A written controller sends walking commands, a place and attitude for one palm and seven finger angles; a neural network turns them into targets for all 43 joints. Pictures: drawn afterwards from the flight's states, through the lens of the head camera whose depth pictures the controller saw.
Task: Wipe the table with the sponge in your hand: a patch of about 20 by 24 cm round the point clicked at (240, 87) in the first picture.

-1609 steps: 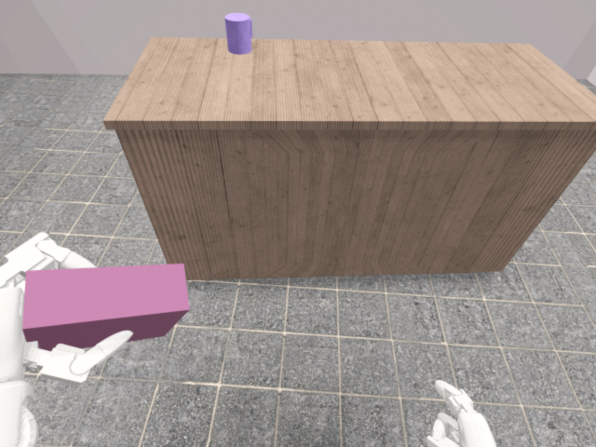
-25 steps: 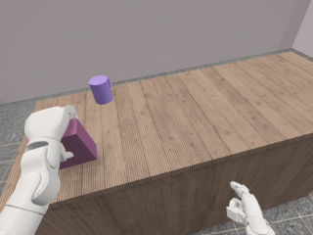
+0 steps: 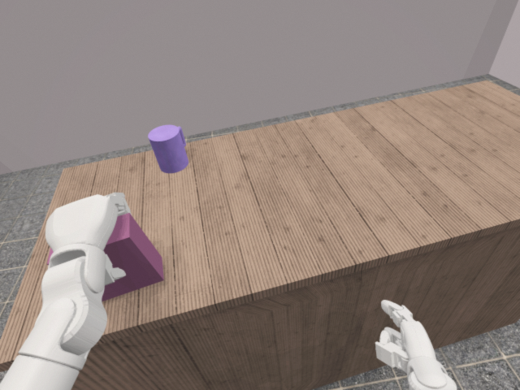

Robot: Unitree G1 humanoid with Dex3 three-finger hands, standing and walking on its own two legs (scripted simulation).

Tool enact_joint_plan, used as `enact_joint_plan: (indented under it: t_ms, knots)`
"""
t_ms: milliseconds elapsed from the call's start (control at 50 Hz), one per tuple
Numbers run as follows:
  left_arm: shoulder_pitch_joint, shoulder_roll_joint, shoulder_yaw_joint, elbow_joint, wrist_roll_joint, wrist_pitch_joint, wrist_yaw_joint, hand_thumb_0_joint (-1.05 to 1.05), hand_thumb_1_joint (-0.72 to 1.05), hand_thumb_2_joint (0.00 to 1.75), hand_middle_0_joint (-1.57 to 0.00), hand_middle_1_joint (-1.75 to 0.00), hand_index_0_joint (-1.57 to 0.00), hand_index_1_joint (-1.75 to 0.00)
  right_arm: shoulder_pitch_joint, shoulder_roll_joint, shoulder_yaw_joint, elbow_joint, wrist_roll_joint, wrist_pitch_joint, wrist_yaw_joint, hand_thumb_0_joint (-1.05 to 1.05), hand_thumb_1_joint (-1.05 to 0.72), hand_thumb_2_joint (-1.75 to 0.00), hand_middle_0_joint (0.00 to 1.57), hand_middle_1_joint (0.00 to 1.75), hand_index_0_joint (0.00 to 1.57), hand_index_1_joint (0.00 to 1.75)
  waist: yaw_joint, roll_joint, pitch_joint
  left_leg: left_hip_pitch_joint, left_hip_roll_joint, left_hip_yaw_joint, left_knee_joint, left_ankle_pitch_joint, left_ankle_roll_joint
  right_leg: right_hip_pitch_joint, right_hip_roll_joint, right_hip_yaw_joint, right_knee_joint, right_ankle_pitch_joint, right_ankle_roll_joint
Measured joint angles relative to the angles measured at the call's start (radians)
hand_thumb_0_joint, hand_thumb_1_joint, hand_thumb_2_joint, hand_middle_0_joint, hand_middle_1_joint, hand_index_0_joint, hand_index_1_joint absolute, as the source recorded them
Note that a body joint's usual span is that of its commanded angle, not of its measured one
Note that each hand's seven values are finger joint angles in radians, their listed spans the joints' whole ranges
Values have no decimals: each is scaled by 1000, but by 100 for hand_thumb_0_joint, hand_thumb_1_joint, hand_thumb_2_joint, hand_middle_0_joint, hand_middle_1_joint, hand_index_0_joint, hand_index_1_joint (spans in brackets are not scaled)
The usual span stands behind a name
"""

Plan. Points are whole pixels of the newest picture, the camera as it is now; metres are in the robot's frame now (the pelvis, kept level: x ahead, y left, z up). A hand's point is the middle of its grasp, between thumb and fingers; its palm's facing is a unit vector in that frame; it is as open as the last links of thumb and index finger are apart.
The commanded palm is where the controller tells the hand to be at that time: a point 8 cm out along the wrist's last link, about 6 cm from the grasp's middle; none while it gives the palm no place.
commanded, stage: lower the sponge onto the table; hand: left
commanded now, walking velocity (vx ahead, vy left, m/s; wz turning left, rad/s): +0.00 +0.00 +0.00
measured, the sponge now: (119, 267) +0.26 +0.29 +0.06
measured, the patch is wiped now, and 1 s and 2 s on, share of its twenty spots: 0.05 0.15 0.30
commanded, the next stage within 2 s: wipe forward along the first lane in 0.24 s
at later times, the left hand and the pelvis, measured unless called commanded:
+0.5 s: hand (123, 240) +0.28 +0.27 +0.11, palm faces +0.04 -0.06 -1.00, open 9.5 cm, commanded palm +0.25 +0.27 +0.17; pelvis +0.00 +0.00 +0.00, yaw +0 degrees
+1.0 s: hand (124, 221) +0.32 +0.29 +0.11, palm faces -0.03 -0.03 -1.00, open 9.5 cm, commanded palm +0.30 +0.29 +0.15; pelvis +0.00 -0.01 +0.00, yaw +0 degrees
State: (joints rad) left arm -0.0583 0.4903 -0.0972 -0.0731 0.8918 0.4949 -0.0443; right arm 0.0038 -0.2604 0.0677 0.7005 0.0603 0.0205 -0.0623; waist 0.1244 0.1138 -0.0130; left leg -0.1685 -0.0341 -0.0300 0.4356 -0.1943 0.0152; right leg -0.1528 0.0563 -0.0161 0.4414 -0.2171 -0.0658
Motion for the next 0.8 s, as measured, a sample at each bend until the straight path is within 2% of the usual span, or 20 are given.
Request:
enact_joint_plan:
  t_ms: [60,120,180,240,420,520,660,800]
  knots:
    - [4,-8,-28,15,8,8,-31,0,-48,106,-81,-141,-81,-141,-7,0,5,-7,1,3,-4,1,-90,-90,20,30,20,30,-9,2,-3,-8,-3,0,-1,2,3,-10,-3,0,4,-1,2]
    - [13,-2,-51,7,42,-21,-46,0,-48,106,-81,-141,-81,-141,-3,2,5,-15,-5,-1,-9,1,-90,-90,20,30,20,30,-12,0,-3,-8,-5,0,0,1,4,-11,-5,0,8,-4,3]
    - [27,3,-42,-18,29,-70,-35,0,-48,106,-81,-141,-81,-141,7,4,3,-18,-9,-11,-10,1,-90,-90,20,30,20,30,-9,-2,-4,-2,-3,4,0,-3,4,-6,-3,4,8,-6,2]
    - [39,-13,-28,-25,11,-88,-12,0,-48,106,-81,-141,-81,-141,14,6,1,-13,-9,-10,-3,1,-90,-90,20,30,20,30,-8,-6,-9,2,-2,4,-2,-4,2,-2,-2,5,5,-7,2]
    - [3,-28,-41,22,41,-18,10,0,-48,107,-81,-140,-82,-140,9,-2,1,-2,-3,19,3,1,-90,-90,20,30,20,30,-11,-7,-10,-8,1,5,-1,-4,-1,-15,1,6,9,-8,-2]
    - [-38,-9,-35,85,43,-16,-9,-1,-48,107,-82,-140,-82,-140,11,-4,3,0,2,22,-9,1,-90,-90,20,30,20,30,-23,-9,-16,-19,4,1,6,-7,-5,-25,4,2,15,-10,-6]
    - [-73,12,-9,158,38,-64,-28,-1,-49,107,-82,-139,-82,-140,36,-15,-4,-2,6,16,-20,1,-90,-90,20,30,20,30,-36,-9,-20,-32,9,-4,21,-15,-10,-34,11,-3,22,-16,-12]
    - [-132,26,22,251,33,-120,-19,-1,-49,107,-82,-140,-82,-140,68,-26,-16,7,10,18,-30,1,-90,-90,20,30,20,30,-43,-12,-21,-56,15,-11,37,-21,-13,-52,16,-11,29,-17,-17]
